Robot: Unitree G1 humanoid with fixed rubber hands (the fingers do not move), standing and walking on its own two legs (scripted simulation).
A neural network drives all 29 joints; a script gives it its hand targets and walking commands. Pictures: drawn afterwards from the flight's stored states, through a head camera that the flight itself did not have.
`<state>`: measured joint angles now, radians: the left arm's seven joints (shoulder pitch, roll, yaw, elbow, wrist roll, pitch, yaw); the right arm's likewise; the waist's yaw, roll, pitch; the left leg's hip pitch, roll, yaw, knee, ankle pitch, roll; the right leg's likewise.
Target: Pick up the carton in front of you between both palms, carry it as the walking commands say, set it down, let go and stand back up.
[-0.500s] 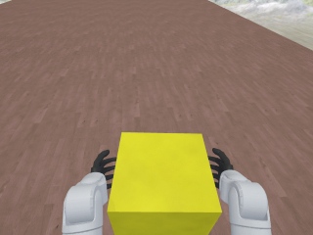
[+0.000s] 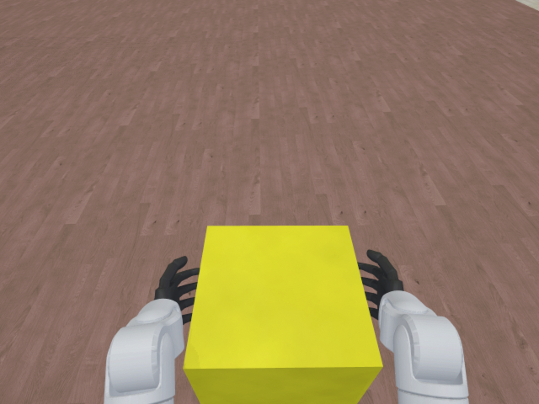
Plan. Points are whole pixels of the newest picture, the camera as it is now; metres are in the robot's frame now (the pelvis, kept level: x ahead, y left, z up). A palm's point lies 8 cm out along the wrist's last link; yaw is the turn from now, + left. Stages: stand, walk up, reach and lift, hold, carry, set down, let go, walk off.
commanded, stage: carry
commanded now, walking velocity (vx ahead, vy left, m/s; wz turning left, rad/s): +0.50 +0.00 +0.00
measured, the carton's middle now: (277, 328) +0.26 +0.01 -0.01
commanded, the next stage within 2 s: none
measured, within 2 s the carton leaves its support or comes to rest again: neither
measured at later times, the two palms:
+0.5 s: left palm (190, 153) +0.61 +0.19 +0.08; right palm (333, 150) +0.59 -0.11 +0.09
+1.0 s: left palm (213, 104) +0.82 +0.17 +0.07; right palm (329, 100) +0.82 -0.13 +0.07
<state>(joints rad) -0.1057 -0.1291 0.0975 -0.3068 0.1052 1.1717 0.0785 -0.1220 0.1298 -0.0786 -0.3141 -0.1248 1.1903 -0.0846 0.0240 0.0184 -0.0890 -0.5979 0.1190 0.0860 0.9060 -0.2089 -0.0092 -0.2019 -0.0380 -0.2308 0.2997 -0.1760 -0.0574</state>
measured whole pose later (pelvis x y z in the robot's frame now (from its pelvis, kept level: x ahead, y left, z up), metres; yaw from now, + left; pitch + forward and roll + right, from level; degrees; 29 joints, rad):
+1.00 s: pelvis +0.56 +0.02 -0.01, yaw +0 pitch +3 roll -1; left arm -0.15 -0.13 0.10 -0.34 0.11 1.19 0.08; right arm -0.17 0.13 -0.10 -0.34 -0.13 1.21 -0.08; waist 0.00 0.03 -0.09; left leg -0.15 0.06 0.10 0.47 -0.37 -0.02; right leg -0.33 -0.04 -0.24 0.47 -0.20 -0.05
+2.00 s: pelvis +0.53 +0.04 -0.02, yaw +0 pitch +1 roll +0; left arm -0.13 -0.13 0.10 -0.10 0.18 1.03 0.05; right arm -0.14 0.13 -0.10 -0.11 -0.18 1.03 -0.05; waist 0.00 0.01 -0.11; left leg -0.16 0.02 0.12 0.51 -0.37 0.01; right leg -0.34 -0.08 -0.21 0.51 -0.18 -0.03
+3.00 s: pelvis +0.50 +0.04 -0.01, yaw +4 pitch -7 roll +0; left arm -0.20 -0.14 0.18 0.20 0.23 0.68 0.01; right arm -0.19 0.14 -0.14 0.15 -0.25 0.72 -0.04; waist 0.01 0.05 0.07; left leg -0.02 -0.01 0.02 0.42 -0.28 0.02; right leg -0.15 -0.03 -0.08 0.37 -0.10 -0.01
